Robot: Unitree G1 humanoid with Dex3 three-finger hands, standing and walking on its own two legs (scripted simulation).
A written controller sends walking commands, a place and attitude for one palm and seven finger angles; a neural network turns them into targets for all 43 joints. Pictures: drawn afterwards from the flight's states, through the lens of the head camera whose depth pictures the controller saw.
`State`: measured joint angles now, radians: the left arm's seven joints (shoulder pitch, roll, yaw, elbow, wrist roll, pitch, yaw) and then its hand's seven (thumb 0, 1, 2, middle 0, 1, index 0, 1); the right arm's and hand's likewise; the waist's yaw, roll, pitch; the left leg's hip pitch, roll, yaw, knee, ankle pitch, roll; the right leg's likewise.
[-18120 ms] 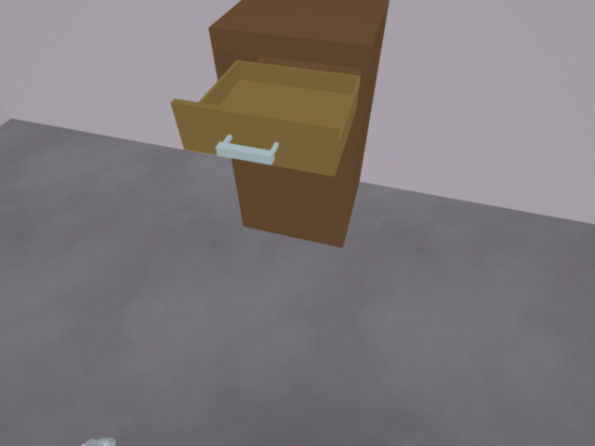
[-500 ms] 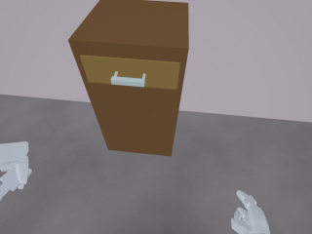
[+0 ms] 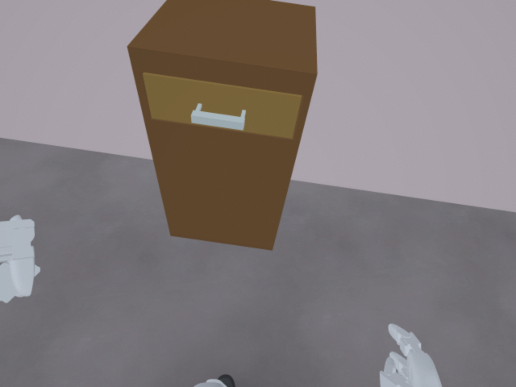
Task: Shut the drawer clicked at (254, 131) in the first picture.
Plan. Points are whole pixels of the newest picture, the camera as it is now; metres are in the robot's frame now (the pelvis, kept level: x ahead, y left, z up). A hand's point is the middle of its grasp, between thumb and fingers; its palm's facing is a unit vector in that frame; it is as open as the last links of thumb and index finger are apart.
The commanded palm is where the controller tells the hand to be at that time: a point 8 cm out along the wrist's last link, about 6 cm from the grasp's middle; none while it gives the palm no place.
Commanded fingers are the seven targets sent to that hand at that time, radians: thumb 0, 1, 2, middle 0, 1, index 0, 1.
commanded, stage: step back with the hand held close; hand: left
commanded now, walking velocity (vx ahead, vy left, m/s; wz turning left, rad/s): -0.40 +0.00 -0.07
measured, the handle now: (219, 115) +0.77 +0.13 -0.04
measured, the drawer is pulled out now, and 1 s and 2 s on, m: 0.00 0.00 0.00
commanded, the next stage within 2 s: stop stepping back and stand still in 0.12 s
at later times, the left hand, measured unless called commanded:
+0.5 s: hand out of the picture +0.15 +0.25 +0.17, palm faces +0.34 -0.88 -0.33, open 3.2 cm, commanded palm +0.08 +0.29 +0.18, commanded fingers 0.00 0.90 0.90 -1.40 -1.60 -1.40 -1.60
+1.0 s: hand out of the picture +0.08 +0.26 +0.18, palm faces +0.21 -0.86 -0.46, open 3.3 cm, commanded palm +0.03 +0.32 +0.18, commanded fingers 0.00 0.90 0.90 -1.40 -1.60 -1.40 -1.60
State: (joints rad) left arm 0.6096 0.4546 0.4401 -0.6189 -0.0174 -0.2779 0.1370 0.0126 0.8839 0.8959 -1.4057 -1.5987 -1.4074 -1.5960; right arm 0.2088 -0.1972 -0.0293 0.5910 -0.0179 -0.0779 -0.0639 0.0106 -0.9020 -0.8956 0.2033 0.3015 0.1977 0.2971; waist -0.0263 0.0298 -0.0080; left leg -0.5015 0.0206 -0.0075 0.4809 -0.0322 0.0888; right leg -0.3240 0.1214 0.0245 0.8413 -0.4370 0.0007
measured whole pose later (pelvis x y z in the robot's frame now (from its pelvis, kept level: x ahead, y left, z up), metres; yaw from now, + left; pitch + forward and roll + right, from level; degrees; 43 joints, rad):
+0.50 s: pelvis -0.07 +0.02 -0.02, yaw -5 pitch -4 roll -5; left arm 0.51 0.41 0.41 -0.59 -0.06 -0.20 0.14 0.01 0.88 0.90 -1.41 -1.60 -1.41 -1.60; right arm 0.27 -0.22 -0.02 0.69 0.00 -0.09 -0.10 0.01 -0.90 -0.90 0.20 0.30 0.20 0.30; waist -0.03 -0.01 0.00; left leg -0.52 -0.01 0.01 0.62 -0.04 0.05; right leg -0.12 0.04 0.02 0.72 -0.58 -0.01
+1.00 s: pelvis -0.13 +0.05 +0.01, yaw -6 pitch +0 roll -2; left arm 0.70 0.43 0.36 -0.70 -0.03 -0.17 0.15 0.01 0.89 0.90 -1.40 -1.60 -1.41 -1.60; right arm 0.24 -0.12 0.05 0.58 -0.02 -0.11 -0.03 0.01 -0.90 -0.90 0.21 0.30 0.20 0.30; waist -0.03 -0.03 0.00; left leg -0.31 0.03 0.01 0.46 -0.16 0.02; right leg -0.29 0.04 -0.09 0.62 -0.46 -0.03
